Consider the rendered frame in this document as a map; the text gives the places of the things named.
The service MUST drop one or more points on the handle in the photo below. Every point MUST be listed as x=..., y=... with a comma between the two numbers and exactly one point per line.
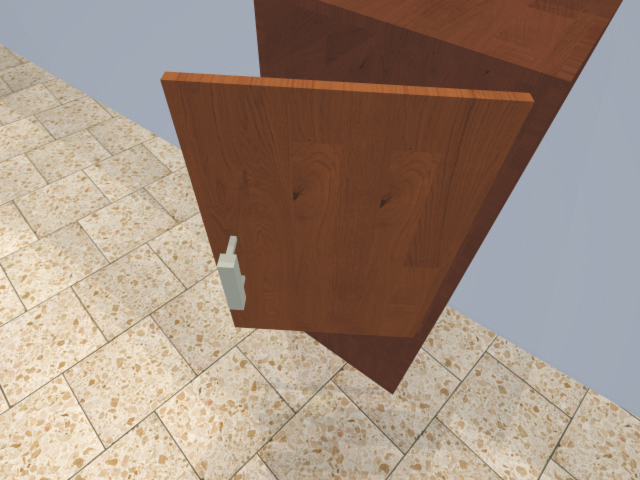
x=231, y=278

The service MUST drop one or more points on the cupboard door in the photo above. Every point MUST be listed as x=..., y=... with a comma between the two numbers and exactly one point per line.
x=349, y=200

